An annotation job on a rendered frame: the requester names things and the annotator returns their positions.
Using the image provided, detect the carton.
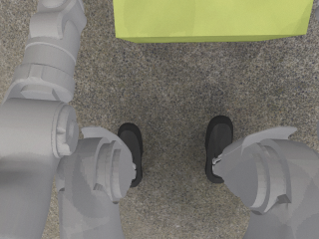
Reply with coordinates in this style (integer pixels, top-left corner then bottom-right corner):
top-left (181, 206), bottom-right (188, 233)
top-left (113, 0), bottom-right (314, 44)

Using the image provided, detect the robot left forearm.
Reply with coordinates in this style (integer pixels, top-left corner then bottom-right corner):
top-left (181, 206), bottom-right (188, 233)
top-left (0, 0), bottom-right (87, 108)

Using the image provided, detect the left robot shin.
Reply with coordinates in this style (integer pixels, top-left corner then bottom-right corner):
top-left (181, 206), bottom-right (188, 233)
top-left (55, 125), bottom-right (137, 192)

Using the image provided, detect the robot right thigh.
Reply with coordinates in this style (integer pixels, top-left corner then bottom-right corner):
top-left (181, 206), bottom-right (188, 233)
top-left (235, 138), bottom-right (319, 239)

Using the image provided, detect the robot left upper arm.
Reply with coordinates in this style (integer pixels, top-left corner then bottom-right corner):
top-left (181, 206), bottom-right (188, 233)
top-left (0, 98), bottom-right (80, 239)

